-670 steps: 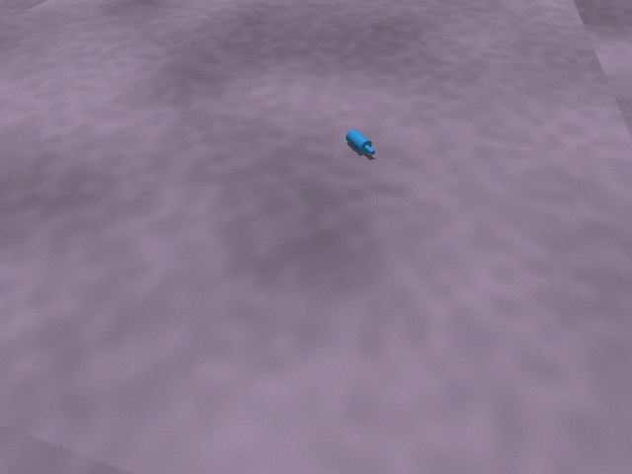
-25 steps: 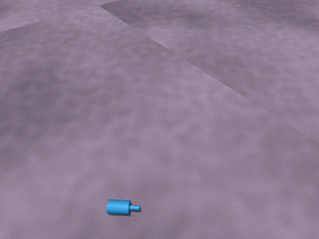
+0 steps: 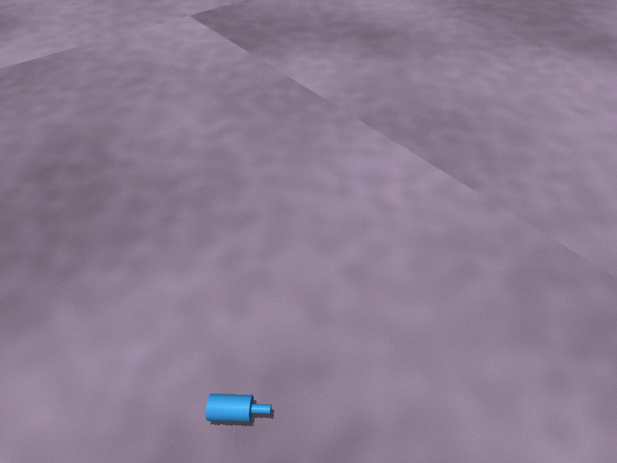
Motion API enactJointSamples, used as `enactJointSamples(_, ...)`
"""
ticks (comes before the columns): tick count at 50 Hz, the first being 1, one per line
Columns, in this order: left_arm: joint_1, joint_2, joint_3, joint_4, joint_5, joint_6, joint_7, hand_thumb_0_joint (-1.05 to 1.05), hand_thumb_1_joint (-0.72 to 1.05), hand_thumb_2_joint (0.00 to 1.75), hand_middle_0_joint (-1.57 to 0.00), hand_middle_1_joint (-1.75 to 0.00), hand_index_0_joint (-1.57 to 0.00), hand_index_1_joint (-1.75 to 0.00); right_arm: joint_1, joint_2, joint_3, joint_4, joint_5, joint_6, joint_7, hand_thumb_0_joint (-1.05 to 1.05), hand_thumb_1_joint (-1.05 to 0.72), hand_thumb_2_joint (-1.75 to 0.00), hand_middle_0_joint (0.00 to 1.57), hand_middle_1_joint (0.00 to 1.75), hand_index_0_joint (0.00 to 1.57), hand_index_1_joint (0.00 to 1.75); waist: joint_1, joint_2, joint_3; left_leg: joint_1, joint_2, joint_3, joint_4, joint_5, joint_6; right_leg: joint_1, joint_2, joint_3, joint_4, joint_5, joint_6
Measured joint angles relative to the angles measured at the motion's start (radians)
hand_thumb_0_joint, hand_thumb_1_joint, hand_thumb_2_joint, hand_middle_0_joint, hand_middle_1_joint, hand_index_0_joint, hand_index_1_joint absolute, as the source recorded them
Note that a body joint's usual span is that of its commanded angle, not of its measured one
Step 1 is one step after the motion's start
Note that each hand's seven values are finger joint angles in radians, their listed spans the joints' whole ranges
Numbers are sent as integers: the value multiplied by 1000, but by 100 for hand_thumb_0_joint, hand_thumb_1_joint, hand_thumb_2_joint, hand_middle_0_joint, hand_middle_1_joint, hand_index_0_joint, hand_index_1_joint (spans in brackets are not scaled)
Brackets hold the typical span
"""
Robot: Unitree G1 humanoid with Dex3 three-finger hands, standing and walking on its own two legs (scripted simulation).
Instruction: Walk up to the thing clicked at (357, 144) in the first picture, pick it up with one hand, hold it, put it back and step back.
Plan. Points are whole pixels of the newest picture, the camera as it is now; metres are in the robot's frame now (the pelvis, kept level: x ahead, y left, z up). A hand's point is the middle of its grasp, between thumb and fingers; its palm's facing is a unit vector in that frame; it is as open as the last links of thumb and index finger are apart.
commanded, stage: stand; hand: left
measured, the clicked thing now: (240, 408) +0.41 +0.25 -0.75
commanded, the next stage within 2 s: walk up in 0.66 s
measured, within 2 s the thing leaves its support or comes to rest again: neither
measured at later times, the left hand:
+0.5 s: hand out of the picture +0.09 +0.25 -0.16, palm faces -0.03 -0.94 -0.35, open 7.4 cm
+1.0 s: hand out of the picture +0.08 +0.31 -0.19, palm faces -0.03 -0.93 -0.37, open 7.4 cm
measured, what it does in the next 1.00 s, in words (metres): steps on the spot: left foot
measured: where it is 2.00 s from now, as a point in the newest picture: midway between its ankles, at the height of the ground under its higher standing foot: outside the picture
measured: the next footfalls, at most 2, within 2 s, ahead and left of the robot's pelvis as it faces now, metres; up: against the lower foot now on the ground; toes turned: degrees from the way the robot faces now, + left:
left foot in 0.98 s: -0.05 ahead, +0.15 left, +0.00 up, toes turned -2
right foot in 1.38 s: -0.13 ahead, -0.08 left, +0.00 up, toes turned +0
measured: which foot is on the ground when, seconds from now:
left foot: down 0.00-0.80, up 0.82-0.96, down 0.98-1.00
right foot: down 0.00-0.98, up 1.00-1.00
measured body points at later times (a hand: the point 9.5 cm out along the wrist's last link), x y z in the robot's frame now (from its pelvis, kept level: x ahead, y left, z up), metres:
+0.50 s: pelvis +0.01 +0.00 +0.00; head +0.02 +0.00 +0.45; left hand +0.09 +0.30 -0.13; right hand +0.08 -0.30 -0.13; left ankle -0.01 +0.14 -0.75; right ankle +0.01 -0.12 -0.75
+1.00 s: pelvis -0.06 +0.04 -0.03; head +0.02 +0.06 +0.41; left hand +0.08 +0.36 -0.16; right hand +0.02 -0.30 -0.14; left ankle -0.09 +0.15 -0.75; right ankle +0.00 -0.11 -0.75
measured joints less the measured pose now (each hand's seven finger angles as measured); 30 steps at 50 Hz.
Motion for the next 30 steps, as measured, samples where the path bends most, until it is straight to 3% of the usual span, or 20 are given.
enactJointSamples(30,-9,1,-8,-2,-2,-1,6,1,90,90,-21,-30,-20,-30,-17,-2,5,-11,4,3,-5,1,-91,-90,20,30,20,30,-1,1,4,20,6,4,-5,-14,-3,20,6,3,-8,-10,-2)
